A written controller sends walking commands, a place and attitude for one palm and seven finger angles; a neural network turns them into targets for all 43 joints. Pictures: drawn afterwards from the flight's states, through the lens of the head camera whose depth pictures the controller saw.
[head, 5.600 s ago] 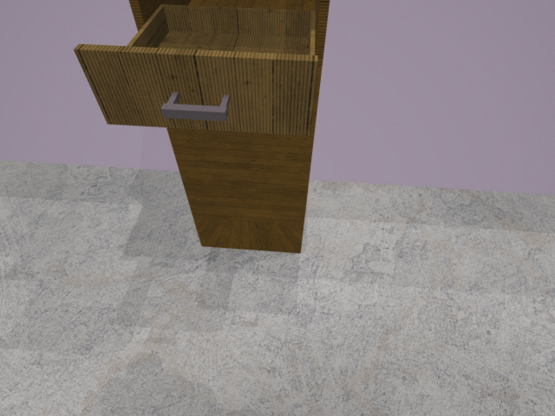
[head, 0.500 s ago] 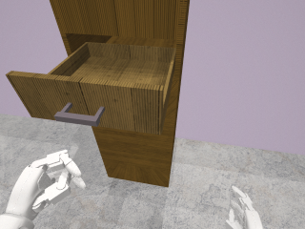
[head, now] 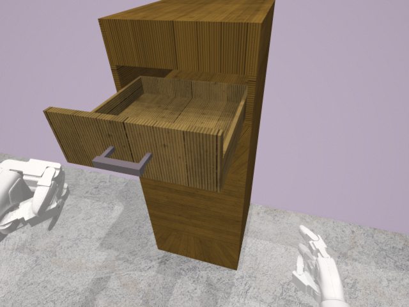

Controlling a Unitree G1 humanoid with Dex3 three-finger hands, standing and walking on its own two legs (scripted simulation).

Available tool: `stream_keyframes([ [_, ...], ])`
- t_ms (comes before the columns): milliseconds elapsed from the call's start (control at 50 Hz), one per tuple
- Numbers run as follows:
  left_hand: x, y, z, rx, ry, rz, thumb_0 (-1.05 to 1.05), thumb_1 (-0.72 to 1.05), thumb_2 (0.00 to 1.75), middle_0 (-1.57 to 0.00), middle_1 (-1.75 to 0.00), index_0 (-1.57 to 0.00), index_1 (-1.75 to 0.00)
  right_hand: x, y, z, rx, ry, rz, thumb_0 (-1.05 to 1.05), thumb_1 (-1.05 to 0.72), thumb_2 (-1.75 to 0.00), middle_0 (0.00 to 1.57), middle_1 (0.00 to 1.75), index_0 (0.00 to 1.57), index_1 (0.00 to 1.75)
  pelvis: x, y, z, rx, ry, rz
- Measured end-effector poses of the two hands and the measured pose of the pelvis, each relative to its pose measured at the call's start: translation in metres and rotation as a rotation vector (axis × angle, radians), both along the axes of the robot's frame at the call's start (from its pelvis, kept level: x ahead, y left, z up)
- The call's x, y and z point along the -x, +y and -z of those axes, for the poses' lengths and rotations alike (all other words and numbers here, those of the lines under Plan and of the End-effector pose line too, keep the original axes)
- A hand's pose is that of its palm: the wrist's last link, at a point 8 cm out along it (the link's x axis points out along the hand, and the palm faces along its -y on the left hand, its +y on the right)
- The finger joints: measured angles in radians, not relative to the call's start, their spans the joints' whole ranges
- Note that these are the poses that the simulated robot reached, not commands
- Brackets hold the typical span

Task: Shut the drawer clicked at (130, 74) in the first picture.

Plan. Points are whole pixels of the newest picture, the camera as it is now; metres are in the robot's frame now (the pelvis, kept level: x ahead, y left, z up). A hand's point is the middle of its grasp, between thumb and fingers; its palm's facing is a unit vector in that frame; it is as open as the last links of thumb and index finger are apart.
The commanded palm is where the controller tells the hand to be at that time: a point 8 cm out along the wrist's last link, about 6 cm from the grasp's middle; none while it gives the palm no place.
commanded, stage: raise the hand and make a fist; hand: left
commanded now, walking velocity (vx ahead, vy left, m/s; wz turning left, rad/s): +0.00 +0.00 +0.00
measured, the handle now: (123, 159) +0.32 +0.23 +0.17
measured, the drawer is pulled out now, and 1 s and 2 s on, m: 0.29 0.29 0.29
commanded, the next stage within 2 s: bring the fist close to the handle in 0.44 s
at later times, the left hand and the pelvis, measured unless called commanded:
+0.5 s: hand (53, 198) +0.15 +0.23 +0.24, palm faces +0.04 -0.92 -0.39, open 3.2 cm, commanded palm +0.09 +0.27 +0.27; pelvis +0.00 +0.00 +0.00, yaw -1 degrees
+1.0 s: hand (80, 200) +0.18 +0.23 +0.20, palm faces -0.02 -0.98 -0.20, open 3.2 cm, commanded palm +0.14 +0.27 +0.22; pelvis +0.00 +0.01 +0.00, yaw -1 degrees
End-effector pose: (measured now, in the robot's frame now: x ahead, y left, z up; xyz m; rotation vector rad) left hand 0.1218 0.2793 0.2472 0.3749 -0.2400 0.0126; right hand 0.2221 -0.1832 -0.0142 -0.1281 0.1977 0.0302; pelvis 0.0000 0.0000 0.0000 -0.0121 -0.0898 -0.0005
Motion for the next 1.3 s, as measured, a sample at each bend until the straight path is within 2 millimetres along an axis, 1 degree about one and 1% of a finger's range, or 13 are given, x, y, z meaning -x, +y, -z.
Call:
stream_keyframes([
  [80,0.001,0.004,-0.018,-0.059,-0.024,-0.02,0.01,0.89,0.89,-1.4,-1.59,-1.4,-1.59,0.006,-0.009,0.007,0.014,0.037,0.014,0.02,-0.9,-0.9,0.2,0.3,0.2,0.3,0.001,-0.002,-0.001,0.002,-0.005,0.001],
  [140,-0.001,0.005,-0.023,-0.076,-0.025,-0.023,0.01,0.89,0.89,-1.4,-1.6,-1.4,-1.6,0.011,-0.018,0.012,0.02,0.062,0.034,0.02,-0.9,-0.9,0.2,0.3,0.2,0.3,0.001,-0.003,-0.002,0.002,-0.004,0.004],
  [240,-0.003,0.007,-0.01,-0.055,0.041,-0.009,0.01,0.89,0.89,-1.4,-1.6,-1.4,-1.6,0.021,-0.031,0.016,0.026,0.088,0.081,0.02,-0.9,-0.9,0.2,0.3,0.2,0.3,0.002,-0.001,-0.002,0.0,0.001,0.014],
  [300,-0.002,0.005,-0.004,-0.037,0.054,0.009,0.01,0.89,0.89,-1.4,-1.6,-1.4,-1.6,0.026,-0.035,0.015,0.037,0.088,0.098,0.02,-0.9,-0.9,0.2,0.3,0.2,0.3,0.003,0.0,-0.002,0.0,-0.002,0.016],
  [400,-0.002,0.001,-0.008,-0.026,0.0,0.031,0.01,0.89,0.89,-1.4,-1.6,-1.4,-1.6,0.029,-0.033,0.013,0.045,0.068,0.099,0.02,-0.9,-0.9,0.2,0.3,0.2,0.3,0.004,0.002,-0.001,0.001,-0.009,0.016],
  [480,-0.004,0.0,-0.012,-0.027,-0.034,0.029,0.01,0.89,0.89,-1.4,-1.6,-1.4,-1.6,0.027,-0.025,0.011,0.03,0.052,0.084,0.02,-0.9,-0.9,0.2,0.3,0.2,0.3,0.004,0.004,-0.001,-0.001,-0.01,0.016],
  [580,-0.007,0.0,-0.01,-0.031,-0.017,0.023,0.01,0.89,0.89,-1.4,-1.6,-1.4,-1.6,0.024,-0.013,0.01,0.006,0.045,0.064,0.02,-0.9,-0.9,0.2,0.3,0.2,0.3,0.005,0.006,-0.001,-0.002,-0.007,0.019],
  [640,-0.007,0.002,-0.006,-0.017,0.006,0.019,0.01,0.89,0.89,-1.4,-1.6,-1.4,-1.6,0.022,-0.009,0.01,0.001,0.049,0.053,0.02,-0.9,-0.9,0.2,0.3,0.2,0.3,0.004,0.006,-0.001,-0.002,-0.004,0.018],
  [700,-0.009,0.007,0.003,0.019,0.034,0.005,0.01,0.89,0.89,-1.4,-1.6,-1.4,-1.6,0.021,-0.008,0.012,0.005,0.061,0.047,0.02,-0.9,-0.9,0.2,0.3,0.2,0.3,0.005,0.007,-0.001,-0.001,-0.002,0.013],
  [820,-0.019,0.011,0.021,0.104,0.068,-0.002,0.01,0.89,0.89,-1.4,-1.6,-1.4,-1.6,0.023,-0.011,0.015,0.03,0.083,0.053,0.02,-0.9,-0.9,0.2,0.3,0.2,0.3,0.004,0.007,-0.001,0.001,0.0,0.007],
  [1040,-0.044,0.0,0.04,0.177,0.118,0.058,0.01,0.89,0.9,-1.4,-1.6,-1.4,-1.6,0.028,-0.021,0.02,0.033,0.107,0.099,0.02,-0.9,-0.9,0.2,0.3,0.2,0.3,-0.003,0.009,0.0,-0.005,0.013,0.014],
  [1180,-0.049,-0.002,0.053,0.207,0.148,0.042,0.01,0.89,0.9,-1.4,-1.6,-1.4,-1.6,0.028,-0.024,0.024,0.03,0.128,0.112,0.02,-0.9,-0.9,0.2,0.3,0.2,0.3,-0.008,0.009,0.001,-0.007,0.028,0.014],
  [1300,-0.054,-0.01,0.066,0.23,0.153,0.047,0.01,0.89,0.9,-1.4,-1.6,-1.4,-1.6,0.027,-0.025,0.03,0.043,0.151,0.111,0.02,-0.9,-0.9,0.2,0.3,0.2,0.3,-0.009,0.008,0.002,-0.008,0.036,0.005],
])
